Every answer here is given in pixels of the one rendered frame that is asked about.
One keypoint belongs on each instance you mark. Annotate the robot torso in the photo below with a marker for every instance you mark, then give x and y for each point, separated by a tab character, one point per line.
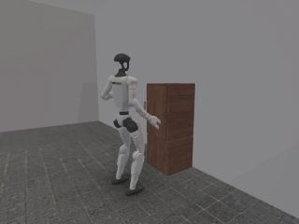
120	92

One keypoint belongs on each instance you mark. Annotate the robot right shin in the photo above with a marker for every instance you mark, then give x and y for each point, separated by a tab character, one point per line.
136	168

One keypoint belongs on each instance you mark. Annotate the robot left upper arm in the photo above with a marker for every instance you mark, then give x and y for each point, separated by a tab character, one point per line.
107	89

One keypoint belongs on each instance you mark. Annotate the robot right hand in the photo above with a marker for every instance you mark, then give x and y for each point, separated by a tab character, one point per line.
153	122

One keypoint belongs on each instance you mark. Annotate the robot right forearm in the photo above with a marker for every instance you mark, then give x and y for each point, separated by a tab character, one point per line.
138	108

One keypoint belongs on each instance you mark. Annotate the robot right upper arm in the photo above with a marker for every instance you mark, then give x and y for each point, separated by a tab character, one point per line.
132	83

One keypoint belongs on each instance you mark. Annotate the cupboard door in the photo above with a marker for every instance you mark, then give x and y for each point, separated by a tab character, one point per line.
157	97

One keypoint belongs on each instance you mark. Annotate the robot left forearm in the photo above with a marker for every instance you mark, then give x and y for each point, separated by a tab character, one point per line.
110	95

